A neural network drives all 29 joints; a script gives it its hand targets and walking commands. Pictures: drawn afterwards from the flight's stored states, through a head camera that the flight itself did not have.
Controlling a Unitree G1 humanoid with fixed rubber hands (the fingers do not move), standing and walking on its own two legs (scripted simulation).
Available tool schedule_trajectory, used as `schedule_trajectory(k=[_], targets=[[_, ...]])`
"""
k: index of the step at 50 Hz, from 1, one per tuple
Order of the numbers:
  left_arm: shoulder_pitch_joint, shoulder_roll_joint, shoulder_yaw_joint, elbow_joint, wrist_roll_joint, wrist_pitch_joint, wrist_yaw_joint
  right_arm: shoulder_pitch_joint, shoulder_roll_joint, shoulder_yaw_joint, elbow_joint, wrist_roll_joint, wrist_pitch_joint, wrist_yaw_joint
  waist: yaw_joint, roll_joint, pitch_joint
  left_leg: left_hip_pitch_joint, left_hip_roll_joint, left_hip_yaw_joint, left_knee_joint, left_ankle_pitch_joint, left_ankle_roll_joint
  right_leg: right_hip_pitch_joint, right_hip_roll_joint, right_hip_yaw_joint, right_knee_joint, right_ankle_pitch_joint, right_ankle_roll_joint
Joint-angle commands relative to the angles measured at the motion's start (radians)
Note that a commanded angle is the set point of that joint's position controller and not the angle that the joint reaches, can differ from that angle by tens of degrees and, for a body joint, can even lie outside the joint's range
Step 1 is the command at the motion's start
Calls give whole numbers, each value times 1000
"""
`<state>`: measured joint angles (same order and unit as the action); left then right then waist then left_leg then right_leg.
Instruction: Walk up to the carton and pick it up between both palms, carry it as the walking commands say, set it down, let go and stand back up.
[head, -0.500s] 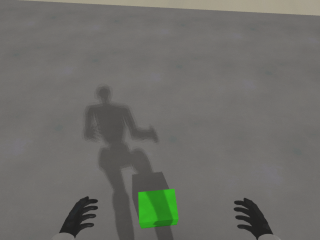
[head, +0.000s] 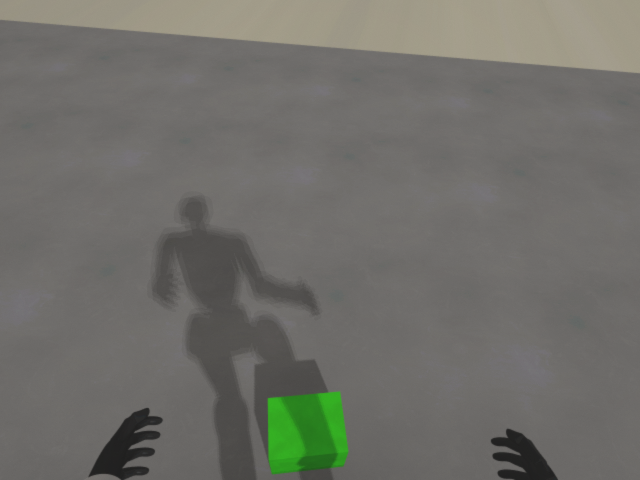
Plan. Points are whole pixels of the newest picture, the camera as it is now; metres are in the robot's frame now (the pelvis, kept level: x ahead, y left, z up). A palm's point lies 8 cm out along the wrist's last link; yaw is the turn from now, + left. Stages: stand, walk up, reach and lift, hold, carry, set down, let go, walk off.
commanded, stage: stand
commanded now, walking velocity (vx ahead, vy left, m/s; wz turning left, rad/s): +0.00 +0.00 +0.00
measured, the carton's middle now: (306, 432) +0.38 +0.03 -0.69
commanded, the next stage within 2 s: none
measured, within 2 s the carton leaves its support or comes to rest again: neither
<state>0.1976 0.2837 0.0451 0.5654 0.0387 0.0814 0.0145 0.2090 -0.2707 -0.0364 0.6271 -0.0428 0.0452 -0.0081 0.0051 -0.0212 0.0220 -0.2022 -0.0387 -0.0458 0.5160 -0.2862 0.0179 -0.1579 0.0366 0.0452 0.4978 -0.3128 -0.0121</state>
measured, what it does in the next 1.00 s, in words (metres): stands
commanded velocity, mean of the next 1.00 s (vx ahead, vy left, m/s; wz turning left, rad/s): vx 0.00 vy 0.00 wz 0.00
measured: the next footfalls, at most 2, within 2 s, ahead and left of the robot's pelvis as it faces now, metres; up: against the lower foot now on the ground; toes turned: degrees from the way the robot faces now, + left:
none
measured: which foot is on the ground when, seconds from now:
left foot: down 0.00-1.00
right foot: down 0.00-1.00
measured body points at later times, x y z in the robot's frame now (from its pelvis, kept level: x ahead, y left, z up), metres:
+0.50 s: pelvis +0.02 +0.01 +0.01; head +0.02 +0.03 +0.46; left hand +0.14 +0.31 -0.11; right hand +0.14 -0.29 -0.09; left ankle +0.00 +0.11 -0.74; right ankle -0.03 -0.11 -0.74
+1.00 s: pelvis +0.00 +0.02 +0.01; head +0.00 +0.03 +0.46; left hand +0.11 +0.32 -0.11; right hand +0.10 -0.30 -0.09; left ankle +0.00 +0.11 -0.74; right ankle -0.03 -0.11 -0.74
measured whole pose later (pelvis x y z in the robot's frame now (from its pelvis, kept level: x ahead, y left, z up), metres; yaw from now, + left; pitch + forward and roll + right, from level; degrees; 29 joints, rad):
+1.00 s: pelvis +0.00 +0.02 +0.01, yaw -1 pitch -2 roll +0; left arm 0.15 0.38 0.00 0.96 0.03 -0.01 0.02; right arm 0.13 -0.37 -0.01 0.99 -0.02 -0.01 -0.02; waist 0.00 -0.02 0.02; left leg -0.11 -0.05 -0.02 0.36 -0.21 0.04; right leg -0.07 0.02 0.08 0.34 -0.23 0.01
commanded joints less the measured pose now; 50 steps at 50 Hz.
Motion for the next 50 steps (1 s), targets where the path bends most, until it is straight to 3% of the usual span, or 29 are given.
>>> schedule_trajectory(k=[1, 10, 21, 50], targets=[[-52, 129, 34, -20, 0, -59, 1, -74, -152, -43, -30, 3, -41, -10, 3, 25, -42, -27, 86, -71, -106, 116, -9, -9, -72, 65, -90, 122, 17], [-43, 184, 18, 122, -3, -84, 11, -75, -202, -37, 83, 7, -51, -17, -6, 39, -74, 53, 107, -86, -106, 298, -6, 25, -89, 77, -94, 256, 12], [-50, 208, 2, 218, -8, -88, 18, -89, -230, -23, 172, 15, -57, -23, -8, 27, -69, 96, 120, -86, -122, 400, -6, 46, -106, 84, -107, 335, 11], [-77, 248, -14, 351, -14, -99, 12, -127, -269, -8, 317, 24, -65, -14, -5, 19, -22, 104, 134, -101, -218, 238, 10, 47, -130, 114, -201, 237, 4]])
